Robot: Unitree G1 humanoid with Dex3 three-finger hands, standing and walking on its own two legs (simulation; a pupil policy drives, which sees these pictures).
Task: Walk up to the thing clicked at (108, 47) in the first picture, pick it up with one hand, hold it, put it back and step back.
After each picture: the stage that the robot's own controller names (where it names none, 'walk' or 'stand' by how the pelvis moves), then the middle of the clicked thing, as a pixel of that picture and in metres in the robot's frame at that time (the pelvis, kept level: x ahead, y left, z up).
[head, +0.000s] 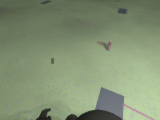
stand; (109, 45) +1.54 -0.43 -0.66
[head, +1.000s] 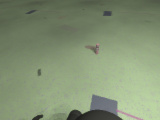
walk; (97, 49) +1.46 -0.03 -0.63
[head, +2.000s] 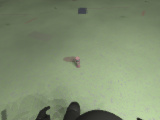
walk; (78, 62) +0.94 +0.24 -0.65
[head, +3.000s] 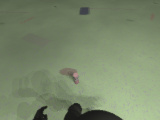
walk; (76, 78) +0.59 +0.21 -0.64
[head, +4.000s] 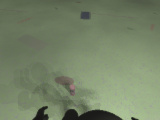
stand; (72, 90) +0.44 +0.18 -0.64
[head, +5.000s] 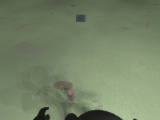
stand; (71, 95) +0.40 +0.21 -0.65
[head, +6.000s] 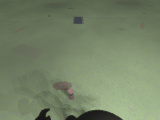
stand; (71, 94) +0.43 +0.22 -0.66
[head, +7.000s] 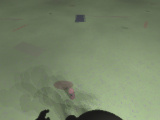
stand; (72, 94) +0.41 +0.21 -0.66
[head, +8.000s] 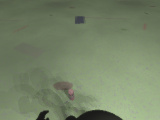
stand; (71, 94) +0.42 +0.21 -0.66
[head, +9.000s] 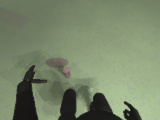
go down; (67, 73) +0.45 +0.20 -0.50
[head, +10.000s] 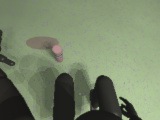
go down; (58, 54) +0.48 +0.25 -0.27
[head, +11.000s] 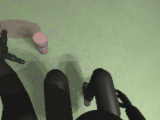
close in; (42, 45) +0.47 +0.28 -0.21
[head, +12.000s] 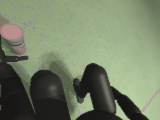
close; (16, 43) +0.46 +0.31 -0.16
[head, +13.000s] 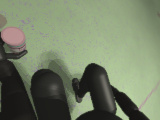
lift; (17, 45) +0.44 +0.31 -0.16
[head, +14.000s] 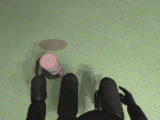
lift; (55, 68) +0.32 +0.24 -0.01
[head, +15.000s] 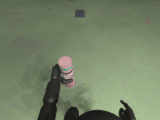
hold; (68, 74) +0.31 +0.15 +0.06
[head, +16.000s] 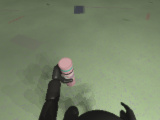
hold; (68, 74) +0.32 +0.14 +0.03
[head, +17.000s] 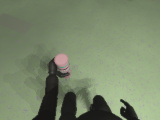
crouch; (64, 68) +0.36 +0.17 -0.02
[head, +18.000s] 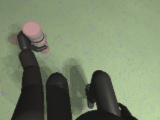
lower; (39, 41) +0.49 +0.26 -0.05
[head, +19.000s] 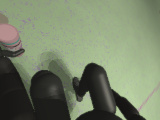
lower; (13, 44) +0.44 +0.31 -0.16
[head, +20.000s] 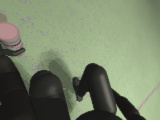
lower; (14, 43) +0.44 +0.31 -0.17
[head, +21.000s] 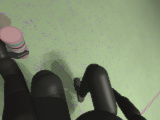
lower; (18, 46) +0.44 +0.31 -0.16
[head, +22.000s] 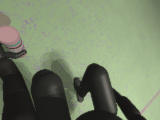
lower; (15, 45) +0.43 +0.32 -0.16
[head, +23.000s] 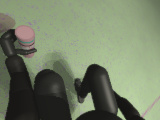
open; (27, 45) +0.45 +0.28 -0.17
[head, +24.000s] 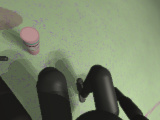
stand; (32, 44) +0.44 +0.28 -0.17
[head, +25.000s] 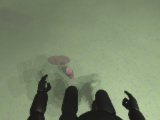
walk; (70, 73) +0.44 +0.19 -0.46
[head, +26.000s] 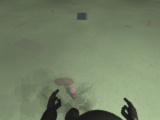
stand; (73, 93) +0.41 +0.17 -0.60
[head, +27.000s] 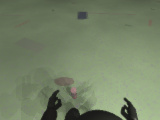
stand; (74, 93) +0.41 +0.17 -0.60
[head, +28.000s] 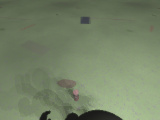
stand; (76, 95) +0.42 +0.15 -0.65
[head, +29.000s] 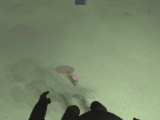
walk; (75, 80) +0.48 +0.11 -0.64
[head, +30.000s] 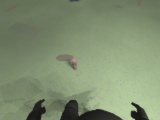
walk; (74, 64) +0.73 +0.21 -0.63
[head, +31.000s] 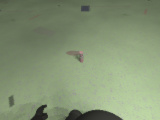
stand; (81, 57) +1.05 +0.20 -0.63
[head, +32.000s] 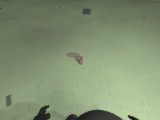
stand; (81, 59) +1.05 +0.16 -0.66
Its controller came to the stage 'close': yes
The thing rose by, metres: 0.68
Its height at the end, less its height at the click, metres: +0.00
